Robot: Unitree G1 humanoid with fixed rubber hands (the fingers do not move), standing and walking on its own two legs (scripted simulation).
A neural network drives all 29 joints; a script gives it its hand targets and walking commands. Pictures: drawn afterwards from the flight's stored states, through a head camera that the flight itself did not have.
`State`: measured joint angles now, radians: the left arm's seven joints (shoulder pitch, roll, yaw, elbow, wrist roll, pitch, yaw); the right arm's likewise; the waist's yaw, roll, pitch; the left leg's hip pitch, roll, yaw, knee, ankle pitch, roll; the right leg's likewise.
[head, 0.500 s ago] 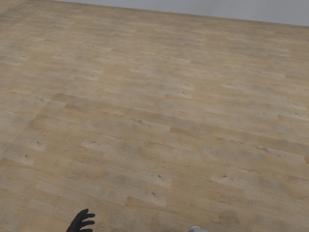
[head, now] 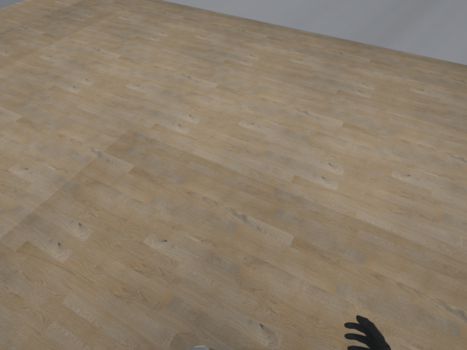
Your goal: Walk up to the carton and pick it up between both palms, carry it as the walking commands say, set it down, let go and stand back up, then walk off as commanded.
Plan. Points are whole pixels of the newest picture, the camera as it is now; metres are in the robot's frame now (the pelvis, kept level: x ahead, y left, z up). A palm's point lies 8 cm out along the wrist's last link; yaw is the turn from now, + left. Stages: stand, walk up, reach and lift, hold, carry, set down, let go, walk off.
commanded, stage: walk off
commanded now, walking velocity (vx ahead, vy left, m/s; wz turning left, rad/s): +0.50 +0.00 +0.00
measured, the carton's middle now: out of the picture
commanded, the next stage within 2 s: none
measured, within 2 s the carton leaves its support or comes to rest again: neither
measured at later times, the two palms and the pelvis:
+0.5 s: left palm (180, 214) +0.43 +0.20 -0.11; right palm out of the picture +0.12 -0.19 -0.12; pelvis +0.25 +0.00 +0.00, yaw -1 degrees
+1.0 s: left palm (161, 217) +0.41 +0.24 -0.10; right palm (361, 194) +0.55 -0.26 -0.13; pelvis +0.45 -0.01 +0.01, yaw -9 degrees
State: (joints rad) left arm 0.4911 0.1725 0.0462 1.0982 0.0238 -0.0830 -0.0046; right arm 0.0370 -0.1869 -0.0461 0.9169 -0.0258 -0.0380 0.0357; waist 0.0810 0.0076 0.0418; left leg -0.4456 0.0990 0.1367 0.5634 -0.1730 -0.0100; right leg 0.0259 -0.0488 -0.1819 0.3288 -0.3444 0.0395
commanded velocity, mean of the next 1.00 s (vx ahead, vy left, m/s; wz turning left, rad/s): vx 0.30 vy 0.08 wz -0.24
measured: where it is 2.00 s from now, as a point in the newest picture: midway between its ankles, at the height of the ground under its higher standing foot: (207, 263)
